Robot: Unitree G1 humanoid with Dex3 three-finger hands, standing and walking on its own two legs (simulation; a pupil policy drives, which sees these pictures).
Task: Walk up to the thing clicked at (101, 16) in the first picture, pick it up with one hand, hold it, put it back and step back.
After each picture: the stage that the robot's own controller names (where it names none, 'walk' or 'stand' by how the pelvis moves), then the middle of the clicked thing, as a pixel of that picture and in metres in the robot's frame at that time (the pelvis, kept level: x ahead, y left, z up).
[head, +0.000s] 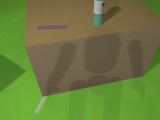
stand; (98, 8) +1.02 -0.07 -0.03
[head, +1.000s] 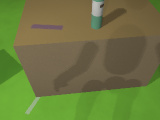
rise first; (97, 9) +0.92 -0.02 -0.01
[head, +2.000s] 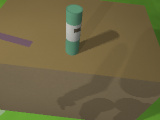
rise first; (73, 32) +0.63 +0.11 +0.01
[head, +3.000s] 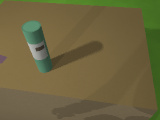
stand; (39, 49) +0.51 +0.24 +0.01
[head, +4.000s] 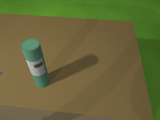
stand; (37, 65) +0.47 +0.23 -0.03
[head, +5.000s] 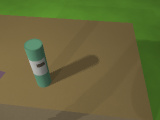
stand; (39, 65) +0.49 +0.22 -0.03
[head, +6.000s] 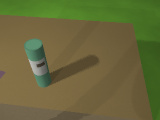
stand; (39, 65) +0.49 +0.22 -0.03
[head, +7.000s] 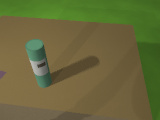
stand; (40, 65) +0.49 +0.22 -0.03
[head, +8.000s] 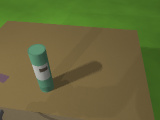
rise first; (42, 70) +0.48 +0.23 -0.03
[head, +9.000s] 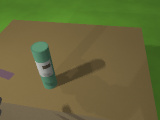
go down; (45, 67) +0.49 +0.22 -0.03
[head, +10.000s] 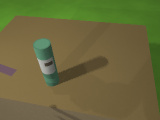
go down; (47, 64) +0.49 +0.22 -0.03
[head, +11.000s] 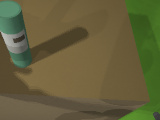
go down; (16, 39) +0.49 +0.21 +0.04
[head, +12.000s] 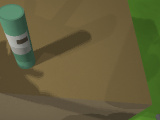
approach; (20, 41) +0.49 +0.21 +0.04
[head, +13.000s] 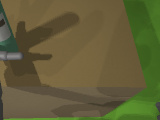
close; out of the picture +0.51 +0.23 +0.08
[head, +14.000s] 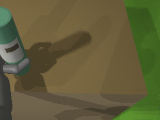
lift; (11, 47) +0.44 +0.20 +0.06
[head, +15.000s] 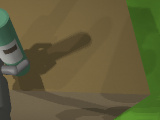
lift; (9, 49) +0.44 +0.21 +0.07
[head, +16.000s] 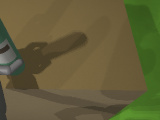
lift; (2, 48) +0.44 +0.22 +0.08
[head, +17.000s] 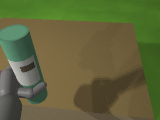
lift; (27, 69) +0.32 +0.18 +0.16
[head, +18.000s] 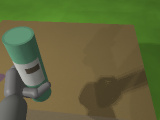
hold; (32, 70) +0.32 +0.17 +0.16
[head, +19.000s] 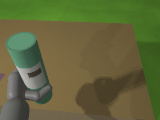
hold; (34, 73) +0.33 +0.17 +0.14
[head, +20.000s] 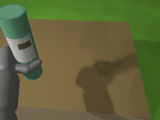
crouch; (24, 48) +0.40 +0.20 +0.17
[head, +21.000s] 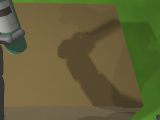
lower; (4, 17) +0.50 +0.21 +0.18
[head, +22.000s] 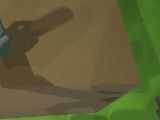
lower; out of the picture +0.51 +0.22 +0.08
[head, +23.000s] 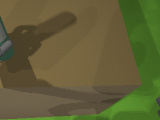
lower; out of the picture +0.50 +0.22 +0.08
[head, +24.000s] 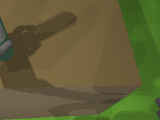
lower; out of the picture +0.50 +0.22 +0.08
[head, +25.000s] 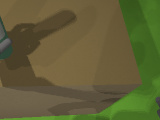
lower; out of the picture +0.50 +0.22 +0.08
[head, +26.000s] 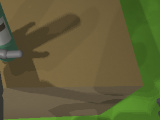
open; out of the picture +0.49 +0.21 +0.08
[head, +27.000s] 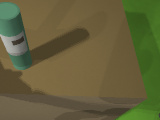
sink last; (15, 42) +0.48 +0.20 +0.05
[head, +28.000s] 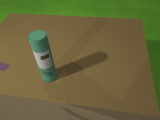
stand; (44, 58) +0.50 +0.21 +0.03
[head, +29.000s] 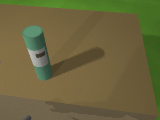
stand; (39, 56) +0.48 +0.21 +0.03
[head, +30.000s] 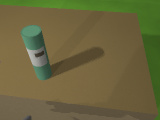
stand; (38, 55) +0.49 +0.21 +0.03
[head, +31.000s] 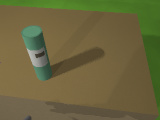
stand; (39, 56) +0.48 +0.21 +0.03
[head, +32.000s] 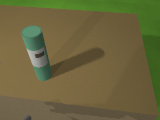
stand; (39, 56) +0.48 +0.21 +0.03
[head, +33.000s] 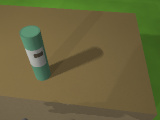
stand; (37, 56) +0.49 +0.21 +0.03
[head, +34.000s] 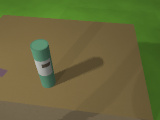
stand; (44, 66) +0.49 +0.20 -0.03
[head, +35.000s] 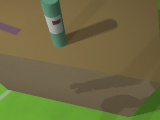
walk; (55, 23) +0.62 +0.17 -0.01
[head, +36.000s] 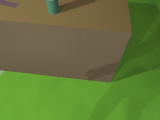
walk; out of the picture +0.92 +0.22 -0.01
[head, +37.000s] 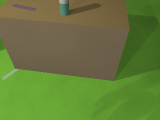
stand; out of the picture +1.11 +0.21 -0.02
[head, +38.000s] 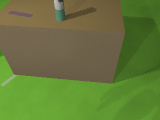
stand; (59, 4) +1.10 +0.21 -0.03
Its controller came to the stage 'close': yes
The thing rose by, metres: 0.20
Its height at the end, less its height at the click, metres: +0.00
